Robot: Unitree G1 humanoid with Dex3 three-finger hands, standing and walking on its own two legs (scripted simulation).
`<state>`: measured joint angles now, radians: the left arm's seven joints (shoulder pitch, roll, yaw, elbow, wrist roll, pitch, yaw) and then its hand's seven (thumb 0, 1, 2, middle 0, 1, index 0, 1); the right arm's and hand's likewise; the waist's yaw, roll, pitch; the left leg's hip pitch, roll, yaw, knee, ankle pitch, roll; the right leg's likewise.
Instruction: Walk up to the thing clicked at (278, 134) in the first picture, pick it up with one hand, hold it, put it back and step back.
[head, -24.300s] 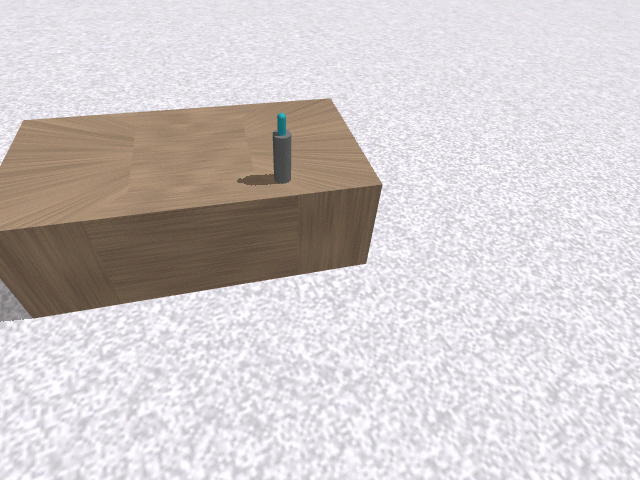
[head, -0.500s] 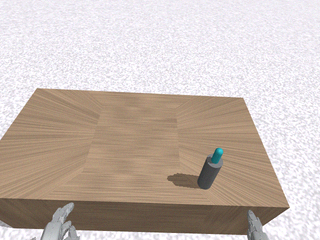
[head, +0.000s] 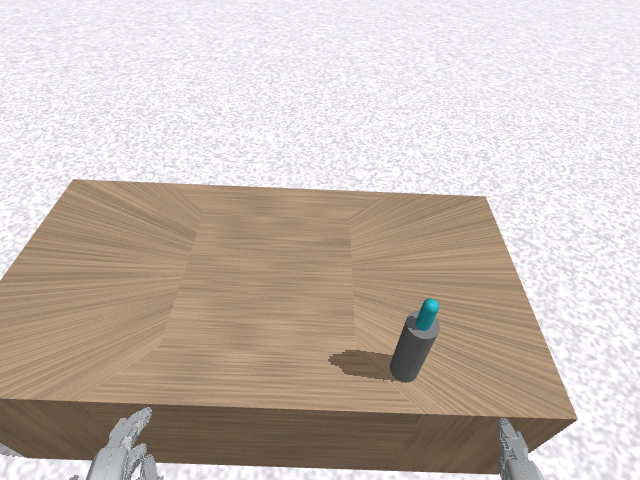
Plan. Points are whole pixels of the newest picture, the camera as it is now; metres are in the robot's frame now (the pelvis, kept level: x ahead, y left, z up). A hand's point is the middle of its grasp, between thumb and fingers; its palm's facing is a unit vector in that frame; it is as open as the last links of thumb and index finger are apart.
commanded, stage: home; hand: right
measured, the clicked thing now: (416, 339) +0.44 -0.19 -0.18
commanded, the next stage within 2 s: stand in 1.10 s
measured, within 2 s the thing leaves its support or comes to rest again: neither
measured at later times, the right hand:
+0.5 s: hand out of the picture +0.17 -0.18 -0.06, palm faces +0.12 +0.96 -0.27, open 17.7 cm
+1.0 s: hand out of the picture +0.17 -0.18 -0.06, palm faces +0.12 +0.95 -0.27, open 17.7 cm
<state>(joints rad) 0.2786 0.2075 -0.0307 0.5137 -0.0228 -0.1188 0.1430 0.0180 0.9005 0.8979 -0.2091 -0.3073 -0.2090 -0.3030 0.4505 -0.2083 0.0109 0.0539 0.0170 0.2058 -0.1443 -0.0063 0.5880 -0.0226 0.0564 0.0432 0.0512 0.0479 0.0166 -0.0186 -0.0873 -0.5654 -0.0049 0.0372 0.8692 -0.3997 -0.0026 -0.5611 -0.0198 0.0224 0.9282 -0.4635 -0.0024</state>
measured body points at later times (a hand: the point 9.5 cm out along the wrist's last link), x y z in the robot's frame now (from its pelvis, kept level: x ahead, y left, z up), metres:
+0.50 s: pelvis +0.00 +0.00 +0.00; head +0.02 +0.00 +0.45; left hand +0.17 +0.24 -0.07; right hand +0.16 -0.23 -0.04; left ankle +0.03 +0.12 -0.69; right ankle +0.01 -0.11 -0.69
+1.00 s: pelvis +0.00 +0.01 +0.00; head +0.01 +0.00 +0.45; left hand +0.16 +0.25 -0.07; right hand +0.16 -0.23 -0.04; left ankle +0.03 +0.12 -0.69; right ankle +0.01 -0.11 -0.69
